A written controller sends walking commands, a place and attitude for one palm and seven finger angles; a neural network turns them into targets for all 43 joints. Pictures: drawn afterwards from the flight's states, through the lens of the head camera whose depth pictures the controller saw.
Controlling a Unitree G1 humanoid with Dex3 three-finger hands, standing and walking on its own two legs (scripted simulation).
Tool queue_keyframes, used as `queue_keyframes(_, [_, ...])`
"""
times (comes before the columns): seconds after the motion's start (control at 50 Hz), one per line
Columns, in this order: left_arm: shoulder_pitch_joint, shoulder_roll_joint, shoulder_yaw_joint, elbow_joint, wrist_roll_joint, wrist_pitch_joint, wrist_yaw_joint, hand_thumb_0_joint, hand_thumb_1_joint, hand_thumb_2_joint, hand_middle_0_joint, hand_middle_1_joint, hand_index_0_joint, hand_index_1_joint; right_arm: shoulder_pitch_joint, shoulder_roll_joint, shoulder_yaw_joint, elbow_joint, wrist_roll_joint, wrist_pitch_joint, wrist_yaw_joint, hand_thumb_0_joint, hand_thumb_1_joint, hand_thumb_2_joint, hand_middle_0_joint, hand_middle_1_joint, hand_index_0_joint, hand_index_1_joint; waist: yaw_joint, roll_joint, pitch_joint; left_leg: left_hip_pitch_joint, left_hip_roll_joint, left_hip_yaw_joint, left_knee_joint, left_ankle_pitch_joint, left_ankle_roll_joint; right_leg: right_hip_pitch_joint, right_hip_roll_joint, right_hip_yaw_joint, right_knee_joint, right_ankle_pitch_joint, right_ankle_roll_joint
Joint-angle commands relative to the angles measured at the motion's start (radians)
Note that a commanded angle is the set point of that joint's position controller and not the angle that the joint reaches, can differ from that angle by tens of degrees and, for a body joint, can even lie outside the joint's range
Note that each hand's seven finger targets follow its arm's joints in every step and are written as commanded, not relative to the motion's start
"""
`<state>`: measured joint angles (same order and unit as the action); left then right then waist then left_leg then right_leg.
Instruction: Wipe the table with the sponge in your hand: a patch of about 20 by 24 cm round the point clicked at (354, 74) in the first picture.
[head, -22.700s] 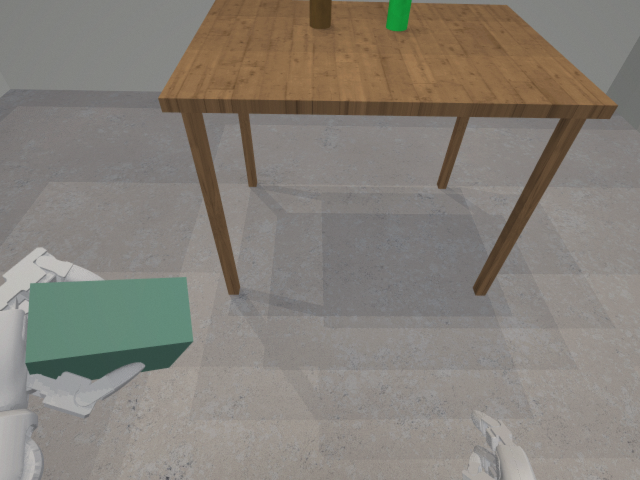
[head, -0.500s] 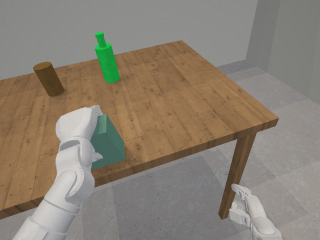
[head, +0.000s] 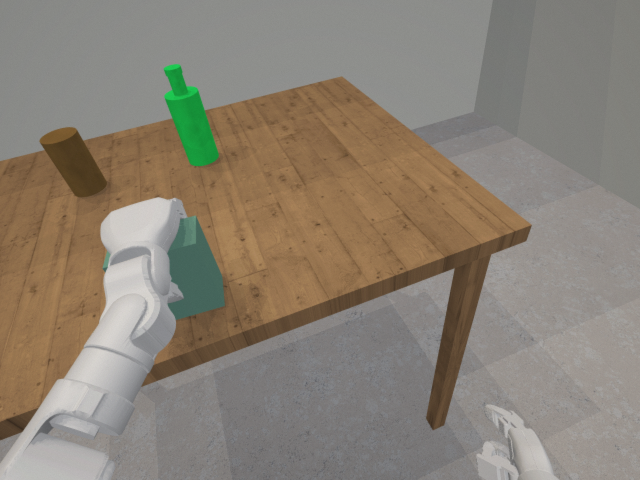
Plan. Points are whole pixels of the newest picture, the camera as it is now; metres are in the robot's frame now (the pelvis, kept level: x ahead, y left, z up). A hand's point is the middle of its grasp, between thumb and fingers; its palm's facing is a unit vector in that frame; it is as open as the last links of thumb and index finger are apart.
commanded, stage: wipe forward along the third lane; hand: left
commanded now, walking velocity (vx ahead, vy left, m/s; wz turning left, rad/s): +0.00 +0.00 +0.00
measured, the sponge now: (175, 282) +0.34 +0.25 +0.09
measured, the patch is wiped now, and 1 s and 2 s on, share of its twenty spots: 0.80 0.95 0.95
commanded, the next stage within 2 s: wipe back along the third lane in 1.10 s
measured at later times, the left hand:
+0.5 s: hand (158, 234) +0.39 +0.27 +0.14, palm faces -0.04 -0.02 -1.00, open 10.3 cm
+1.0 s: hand (151, 209) +0.45 +0.31 +0.14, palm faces -0.08 -0.01 -1.00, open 10.3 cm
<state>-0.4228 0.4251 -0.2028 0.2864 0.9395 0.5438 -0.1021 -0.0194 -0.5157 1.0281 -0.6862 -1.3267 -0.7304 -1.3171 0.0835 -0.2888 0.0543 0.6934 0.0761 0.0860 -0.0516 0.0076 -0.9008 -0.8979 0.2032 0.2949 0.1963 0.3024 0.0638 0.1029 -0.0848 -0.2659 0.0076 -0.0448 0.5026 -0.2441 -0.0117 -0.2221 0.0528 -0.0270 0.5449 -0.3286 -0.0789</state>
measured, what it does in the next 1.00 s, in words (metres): stands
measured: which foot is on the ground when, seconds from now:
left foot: down 0.00-1.00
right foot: down 0.00-1.00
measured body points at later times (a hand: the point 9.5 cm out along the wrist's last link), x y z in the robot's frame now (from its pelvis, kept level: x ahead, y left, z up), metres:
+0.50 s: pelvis +0.00 +0.01 +0.00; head -0.01 -0.03 +0.45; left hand +0.39 +0.27 +0.19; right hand +0.16 -0.24 -0.12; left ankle +0.02 +0.15 -0.73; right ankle -0.02 -0.06 -0.73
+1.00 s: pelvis +0.02 +0.04 +0.00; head +0.03 +0.01 +0.45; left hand +0.45 +0.30 +0.19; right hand +0.12 -0.23 -0.13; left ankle +0.02 +0.15 -0.73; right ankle -0.02 -0.06 -0.73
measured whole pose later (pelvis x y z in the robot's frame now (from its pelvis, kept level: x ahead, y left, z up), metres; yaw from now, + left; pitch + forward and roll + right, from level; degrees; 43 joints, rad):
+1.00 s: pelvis +0.02 +0.04 +0.00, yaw +0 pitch +7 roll +0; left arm -0.83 0.49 -0.14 0.88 1.00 0.34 -0.05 0.00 -0.53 1.03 -0.70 -1.32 -0.74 -1.31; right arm 0.24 -0.30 0.01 0.72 0.08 0.12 -0.05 0.00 -0.90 -0.90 0.20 0.29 0.20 0.30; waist -0.01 0.07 -0.11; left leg -0.38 -0.02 -0.04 0.51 -0.25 0.01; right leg -0.30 0.03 -0.02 0.48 -0.30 -0.03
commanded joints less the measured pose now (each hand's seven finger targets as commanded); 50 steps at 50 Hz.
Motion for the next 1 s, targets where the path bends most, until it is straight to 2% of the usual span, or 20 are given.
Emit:
queue_keyframes(0.0, [-0.293, 0.22, 0.101, -0.025, 0.025, -0.021, 0.035, 0.0, 0.1, 1.3, -1.2, -1.6, -1.2, -1.6, -0.189, -0.097, -0.044, -0.164, 0.0, -0.053, -0.01, 0.0, -0.9, -0.9, 0.2, 0.3, 0.2, 0.3, -0.001, -0.184, -0.131, 0.008, -0.058, 0.071, -0.014, 0.13, 0.058, 0.058, -0.05, 0.066, -0.127, 0.331, 0.052])
queue_keyframes(0.06, [-0.299, 0.226, 0.107, 0.024, 0.021, -0.028, 0.037, 0.0, 0.1, 1.3, -1.2, -1.6, -1.2, -1.6, -0.168, -0.103, -0.05, -0.153, 0.0, -0.048, -0.012, 0.0, -0.9, -0.9, 0.2, 0.3, 0.2, 0.3, -0.005, -0.189, -0.13, -0.002, -0.059, 0.071, -0.012, 0.135, 0.058, 0.057, -0.048, 0.062, -0.126, 0.356, 0.054])
queue_keyframes(0.08, [-0.318, 0.248, 0.121, 0.027, 0.025, -0.031, 0.038, 0.0, 0.1, 1.3, -1.2, -1.6, -1.2, -1.6, -0.171, -0.106, -0.048, -0.156, 0.002, -0.047, -0.014, 0.0, -0.9, -0.9, 0.2, 0.3, 0.2, 0.3, -0.005, -0.153, -0.125, 0.003, -0.056, 0.066, -0.02, 0.123, 0.057, 0.041, -0.048, 0.072, -0.136, 0.321, 0.049])
queue_keyframes(0.1, [-0.35, 0.209, 0.082, 0.044, 0.023, -0.036, 0.038, 0.0, 0.1, 1.3, -1.2, -1.6, -1.2, -1.6, -0.152, -0.103, -0.049, -0.153, 0.003, -0.05, -0.015, 0.0, -0.9, -0.9, 0.2, 0.3, 0.2, 0.3, -0.016, -0.169, -0.135, -0.001, -0.061, 0.067, -0.016, 0.127, 0.06, 0.046, -0.048, 0.056, -0.128, 0.329, 0.052])
queue_keyframes(0.18, [-0.374, 0.237, 0.103, 0.124, 0.032, -0.055, 0.035, 0.0, 0.1, 1.3, -1.2, -1.6, -1.2, -1.6, -0.126, -0.112, -0.054, -0.144, 0.006, -0.045, -0.016, 0.0, -0.9, -0.9, 0.2, 0.3, 0.2, 0.3, -0.018, -0.171, -0.135, -0.009, -0.056, 0.058, -0.024, 0.11, 0.059, 0.024, -0.044, 0.059, -0.138, 0.292, 0.048])
queue_keyframes(0.26, [-0.379, 0.201, 0.075, 0.193, 0.031, -0.078, 0.035, 0.0, 0.1, 1.3, -1.2, -1.6, -1.2, -1.6, -0.093, -0.115, -0.06, -0.139, 0.005, -0.037, -0.015, 0.0, -0.9, -0.9, 0.2, 0.3, 0.2, 0.3, -0.032, -0.199, -0.14, -0.026, -0.059, 0.066, -0.009, 0.122, 0.062, 0.031, -0.047, 0.054, -0.131, 0.348, 0.055])
queue_keyframes(0.28, [-0.387, 0.236, 0.106, 0.205, 0.034, -0.084, 0.035, 0.0, 0.1, 1.3, -1.2, -1.6, -1.2, -1.6, -0.084, -0.12, -0.061, -0.138, 0.004, -0.035, -0.014, 0.0, -0.9, -0.9, 0.2, 0.3, 0.2, 0.3, -0.031, -0.189, -0.137, -0.028, -0.055, 0.061, -0.017, 0.115, 0.061, 0.024, -0.045, 0.057, -0.136, 0.333, 0.052])
queue_keyframes(0.32, [-0.422, 0.194, 0.063, 0.233, 0.039, -0.098, 0.038, 0.0, 0.1, 1.3, -1.2, -1.6, -1.2, -1.6, -0.075, -0.117, -0.061, -0.138, 0.007, -0.032, -0.015, 0.0, -0.9, -0.9, 0.2, 0.3, 0.2, 0.3, -0.042, -0.183, -0.12, -0.035, -0.057, 0.064, -0.016, 0.103, 0.062, 0.001, -0.044, 0.046, -0.134, 0.305, 0.052])
queue_keyframes(0.38, [-0.476, 0.274, 0.121, 0.267, 0.055, -0.116, 0.045, 0.0, 0.1, 1.3, -1.2, -1.6, -1.2, -1.6, -0.053, -0.124, -0.064, -0.129, 0.004, -0.026, -0.018, 0.0, -0.9, -0.9, 0.2, 0.3, 0.2, 0.3, -0.038, -0.162, -0.148, -0.033, -0.055, 0.055, -0.02, 0.112, 0.06, 0.006, -0.043, 0.051, -0.136, 0.305, 0.046])
queue_keyframes(0.42, [-0.459, 0.211, 0.079, 0.296, 0.049, -0.124, 0.049, 0.0, 0.1, 1.3, -1.2, -1.6, -1.2, -1.6, -0.042, -0.118, -0.068, -0.131, 0.006, -0.025, -0.013, 0.0, -0.9, -0.9, 0.2, 0.3, 0.2, 0.3, -0.045, -0.173, -0.136, -0.032, -0.055, 0.06, -0.015, 0.115, 0.063, -0.004, -0.041, 0.039, -0.133, 0.313, 0.048])
queue_keyframes(0.46, [-0.491, 0.211, 0.075, 0.29, 0.047, -0.133, 0.054, 0.0, 0.1, 1.3, -1.2, -1.6, -1.2, -1.6, -0.037, -0.12, -0.07, -0.131, 0.006, -0.023, -0.012, 0.0, -0.9, -0.9, 0.2, 0.3, 0.2, 0.3, -0.048, -0.182, -0.165, -0.029, -0.058, 0.062, -0.01, 0.125, 0.065, 0.009, -0.042, 0.041, -0.13, 0.337, 0.049])
queue_keyframes(0.48, [-0.488, 0.256, 0.117, 0.294, 0.05, -0.137, 0.058, 0.0, 0.1, 1.3, -1.2, -1.6, -1.2, -1.6, -0.035, -0.122, -0.071, -0.132, 0.005, -0.021, -0.013, 0.0, -0.9, -0.9, 0.2, 0.3, 0.2, 0.3, -0.04, -0.177, -0.182, -0.029, -0.053, 0.056, -0.017, 0.131, 0.063, 0.018, -0.04, 0.046, -0.133, 0.333, 0.046])
queue_keyframes(0.52, [-0.516, 0.213, 0.08, 0.326, 0.049, -0.139, 0.064, 0.0, 0.1, 1.3, -1.2, -1.6, -1.2, -1.6, -0.022, -0.121, -0.072, -0.126, 0.007, -0.02, -0.013, 0.0, -0.9, -0.9, 0.2, 0.3, 0.2, 0.3, -0.056, -0.191, -0.156, -0.032, -0.054, 0.06, -0.014, 0.123, 0.065, -0.002, -0.039, 0.036, -0.133, 0.327, 0.05])
queue_keyframes(0.58, [-0.536, 0.28, 0.131, 0.352, 0.051, -0.143, 0.068, 0.0, 0.1, 1.3, -1.2, -1.6, -1.2, -1.6, -0.012, -0.127, -0.072, -0.119, 0.004, -0.015, -0.013, 0.0, -0.9, -0.9, 0.2, 0.3, 0.2, 0.3, -0.045, -0.189, -0.178, -0.039, -0.054, 0.054, -0.024, 0.13, 0.063, 0.016, -0.037, 0.039, -0.137, 0.331, 0.046])
queue_keyframes(0.62, [-0.597, 0.25, 0.091, 0.396, 0.06, -0.146, 0.069, 0.0, 0.1, 1.3, -1.2, -1.6, -1.2, -1.6, 0.005, -0.127, -0.073, -0.108, 0.006, -0.014, -0.014, 0.0, -0.9, -0.9, 0.2, 0.3, 0.2, 0.3, -0.069, -0.198, -0.155, -0.043, -0.056, 0.058, -0.022, 0.114, 0.066, -0.007, -0.037, 0.032, -0.136, 0.311, 0.05])
queue_keyframes(0.68, [-0.587, 0.313, 0.145, 0.414, 0.068, -0.156, 0.069, 0.0, 0.1, 1.3, -1.2, -1.6, -1.2, -1.6, 0.013, -0.132, -0.075, -0.109, 0.004, -0.007, -0.013, 0.0, -0.9, -0.9, 0.2, 0.3, 0.2, 0.3, -0.052, -0.15, -0.197, -0.038, -0.054, 0.055, -0.028, 0.147, 0.063, 0.021, -0.036, 0.037, -0.137, 0.338, 0.041])
queue_keyframes(0.72, [-0.626, 0.258, 0.091, 0.454, 0.068, -0.159, 0.066, 0.0, 0.1, 1.3, -1.2, -1.6, -1.2, -1.6, 0.026, -0.128, -0.076, -0.104, 0.007, -0.007, -0.012, 0.0, -0.9, -0.9, 0.2, 0.3, 0.2, 0.3, -0.074, -0.167, -0.158, -0.037, -0.052, 0.056, -0.025, 0.127, 0.066, -0.015, -0.034, 0.025, -0.138, 0.309, 0.044])
queue_keyframes(0.78, [-0.659, 0.319, 0.137, 0.473, 0.069, -0.176, 0.064, 0.0, 0.1, 1.3, -1.2, -1.6, -1.2, -1.6, 0.044, -0.135, -0.078, -0.101, 0.003, -0.006, -0.013, 0.0, -0.9, -0.9, 0.2, 0.3, 0.2, 0.3, -0.065, -0.157, -0.202, -0.036, -0.052, 0.05, -0.03, 0.147, 0.064, 0.009, -0.033, 0.028, -0.142, 0.327, 0.04])
queue_keyframes(0.82, [-0.667, 0.266, 0.093, 0.506, 0.077, -0.185, 0.064, 0.0, 0.1, 1.3, -1.2, -1.6, -1.2, -1.6, 0.063, -0.133, -0.081, -0.096, 0.004, -0.004, -0.011, 0.0, -0.9, -0.9, 0.2, 0.3, 0.2, 0.3, -0.081, -0.158, -0.189, -0.028, -0.051, 0.05, -0.025, 0.163, 0.066, -0.007, -0.031, 0.016, -0.131, 0.341, 0.038])
queue_keyframes(0.98, [-0.744, 0.263, 0.107, 0.528, 0.078, -0.212, 0.079, 0.0, 0.1, 1.3, -1.2, -1.6, -1.2, -1.6, 0.101, -0.138, -0.092, -0.08, -0.002, -0.004, -0.004, 0.0, -0.9, -0.9, 0.2, 0.3, 0.2, 0.3, -0.087, -0.135, -0.236, 0.01, -0.041, 0.032, -0.026, 0.231, 0.063, -0.024, -0.022, 0.001, -0.127, 0.376, 0.025])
